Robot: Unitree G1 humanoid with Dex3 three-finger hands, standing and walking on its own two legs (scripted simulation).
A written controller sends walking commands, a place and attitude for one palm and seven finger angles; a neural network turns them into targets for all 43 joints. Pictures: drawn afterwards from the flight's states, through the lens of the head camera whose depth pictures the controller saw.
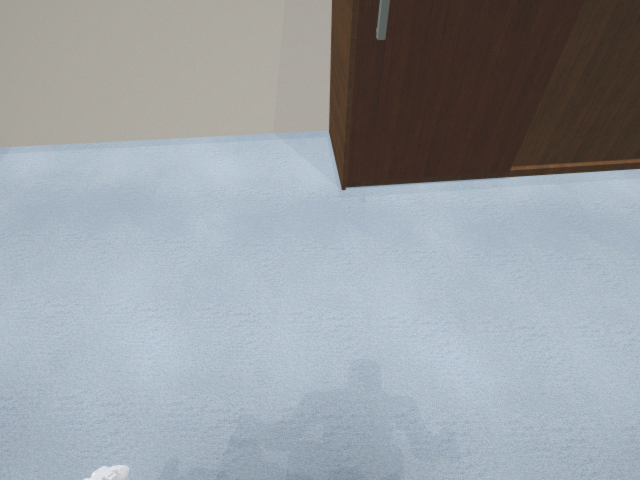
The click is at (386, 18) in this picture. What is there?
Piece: wardrobe's sliding door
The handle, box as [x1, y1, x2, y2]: [376, 0, 389, 39]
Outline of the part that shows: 389,0 380,0 378,22 376,28 377,39 385,38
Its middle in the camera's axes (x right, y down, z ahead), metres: +0.21 -0.83 +1.29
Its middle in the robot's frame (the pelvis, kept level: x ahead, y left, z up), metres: +1.54 -0.13 +0.11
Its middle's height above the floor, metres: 0.88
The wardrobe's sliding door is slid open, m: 0.00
